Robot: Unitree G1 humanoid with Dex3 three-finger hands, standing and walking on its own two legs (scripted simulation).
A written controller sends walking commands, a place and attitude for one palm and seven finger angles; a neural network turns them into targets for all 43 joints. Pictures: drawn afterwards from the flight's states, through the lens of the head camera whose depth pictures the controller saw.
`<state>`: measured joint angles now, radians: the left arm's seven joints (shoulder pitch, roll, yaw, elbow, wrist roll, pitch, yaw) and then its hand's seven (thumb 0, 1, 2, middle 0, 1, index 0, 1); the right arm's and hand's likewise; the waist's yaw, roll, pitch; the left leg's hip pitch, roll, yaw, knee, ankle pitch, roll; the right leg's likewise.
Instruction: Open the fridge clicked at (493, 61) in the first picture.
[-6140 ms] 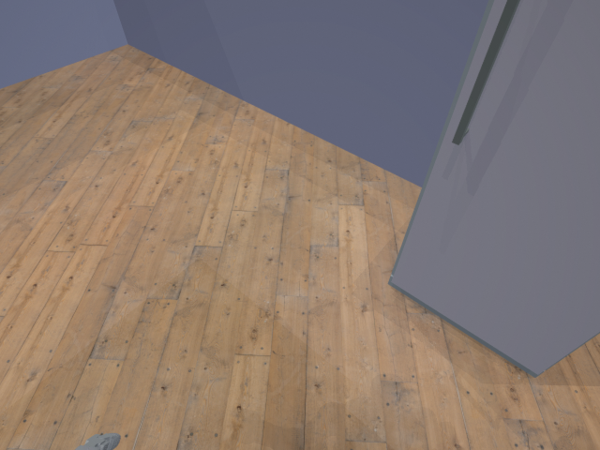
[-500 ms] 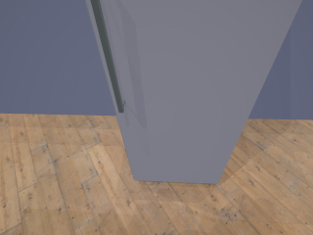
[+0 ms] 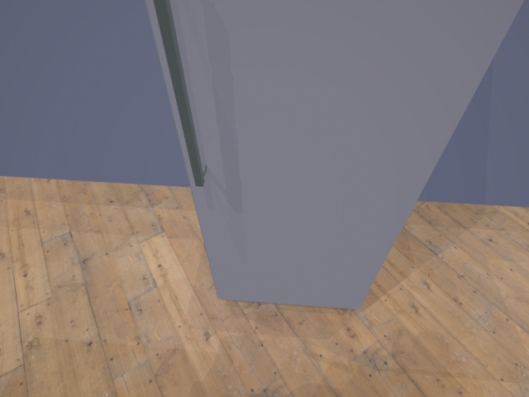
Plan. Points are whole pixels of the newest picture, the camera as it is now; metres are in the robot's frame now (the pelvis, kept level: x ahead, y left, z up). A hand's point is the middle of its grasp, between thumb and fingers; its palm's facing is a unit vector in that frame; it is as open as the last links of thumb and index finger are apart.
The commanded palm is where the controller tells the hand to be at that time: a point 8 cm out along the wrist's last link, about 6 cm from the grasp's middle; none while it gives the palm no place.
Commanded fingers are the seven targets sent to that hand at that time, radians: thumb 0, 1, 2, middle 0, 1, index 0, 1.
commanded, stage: look again from close up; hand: left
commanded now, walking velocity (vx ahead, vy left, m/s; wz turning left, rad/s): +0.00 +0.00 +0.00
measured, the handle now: (183, 82) +0.54 +0.17 +0.21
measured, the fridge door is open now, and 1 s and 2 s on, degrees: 0 0 0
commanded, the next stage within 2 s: shuffle to correct the standing spot in 0.32 s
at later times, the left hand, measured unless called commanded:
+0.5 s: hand out of the picture +0.01 +0.18 -0.17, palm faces +0.03 -0.98 -0.22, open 7.4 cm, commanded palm none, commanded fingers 0.00 0.90 0.90 -0.20 -0.30 -0.20 -0.30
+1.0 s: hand out of the picture +0.09 +0.20 -0.18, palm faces +0.06 -0.97 -0.22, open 7.3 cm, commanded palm none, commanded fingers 0.00 0.90 0.90 -0.20 -0.30 -0.20 -0.30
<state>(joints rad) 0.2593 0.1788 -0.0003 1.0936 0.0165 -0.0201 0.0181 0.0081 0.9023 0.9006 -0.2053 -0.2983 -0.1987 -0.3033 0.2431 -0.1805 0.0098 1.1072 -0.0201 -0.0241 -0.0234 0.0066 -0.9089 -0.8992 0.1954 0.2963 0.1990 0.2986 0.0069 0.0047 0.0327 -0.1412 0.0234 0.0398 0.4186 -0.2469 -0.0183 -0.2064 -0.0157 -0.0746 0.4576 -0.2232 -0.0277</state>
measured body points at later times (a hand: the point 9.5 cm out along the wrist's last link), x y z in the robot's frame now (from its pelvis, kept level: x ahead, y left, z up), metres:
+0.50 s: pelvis +0.00 +0.00 +0.00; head +0.00 -0.01 +0.45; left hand +0.01 +0.23 -0.15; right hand +0.00 -0.23 -0.16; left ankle -0.01 +0.13 -0.74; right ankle +0.02 -0.10 -0.74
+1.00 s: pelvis +0.07 +0.02 -0.01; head +0.10 +0.01 +0.44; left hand +0.09 +0.25 -0.16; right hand +0.00 -0.17 -0.18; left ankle +0.00 +0.13 -0.74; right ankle +0.08 -0.07 -0.74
